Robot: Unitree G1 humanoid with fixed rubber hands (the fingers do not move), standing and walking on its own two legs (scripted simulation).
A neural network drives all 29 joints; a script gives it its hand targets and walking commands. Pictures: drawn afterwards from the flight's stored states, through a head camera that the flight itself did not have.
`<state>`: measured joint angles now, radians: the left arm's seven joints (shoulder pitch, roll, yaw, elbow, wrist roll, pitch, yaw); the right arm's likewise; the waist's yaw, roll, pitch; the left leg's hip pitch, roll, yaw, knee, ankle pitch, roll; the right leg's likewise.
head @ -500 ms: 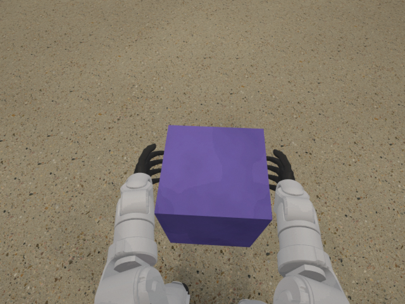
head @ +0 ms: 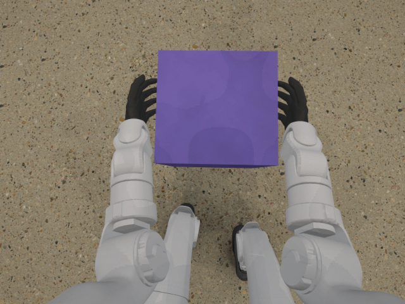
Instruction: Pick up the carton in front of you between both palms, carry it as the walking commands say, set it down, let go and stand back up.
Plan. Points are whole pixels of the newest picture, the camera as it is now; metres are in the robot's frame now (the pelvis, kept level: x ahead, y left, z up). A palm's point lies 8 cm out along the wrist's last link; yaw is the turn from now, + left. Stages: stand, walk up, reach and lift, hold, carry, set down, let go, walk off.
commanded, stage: set down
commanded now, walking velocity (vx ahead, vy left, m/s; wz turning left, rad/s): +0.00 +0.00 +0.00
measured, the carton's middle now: (214, 121) +0.45 +0.06 -0.15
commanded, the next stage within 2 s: none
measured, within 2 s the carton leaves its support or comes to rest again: rests again in 1.60 s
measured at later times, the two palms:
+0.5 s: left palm (149, 125) +0.44 +0.22 -0.23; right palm (265, 117) +0.50 -0.07 -0.23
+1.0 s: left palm (152, 130) +0.46 +0.24 -0.38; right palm (245, 118) +0.54 -0.05 -0.38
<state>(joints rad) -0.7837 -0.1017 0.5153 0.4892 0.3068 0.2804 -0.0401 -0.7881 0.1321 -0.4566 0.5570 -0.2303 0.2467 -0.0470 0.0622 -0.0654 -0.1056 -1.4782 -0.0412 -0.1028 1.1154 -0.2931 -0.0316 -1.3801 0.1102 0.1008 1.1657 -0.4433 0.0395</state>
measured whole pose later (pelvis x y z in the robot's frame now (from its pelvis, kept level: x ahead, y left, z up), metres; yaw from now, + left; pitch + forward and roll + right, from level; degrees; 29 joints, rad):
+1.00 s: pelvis -0.04 -0.01 -0.22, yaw -2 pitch +46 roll -1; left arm -1.32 0.12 0.56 0.68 0.16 0.31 0.06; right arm -1.52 -0.20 -0.20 0.96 -0.07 0.28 -0.14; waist 0.16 -0.07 0.22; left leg -2.26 -0.08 -0.11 1.92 -0.46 -0.10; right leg -2.16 0.20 0.06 2.01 -0.65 0.07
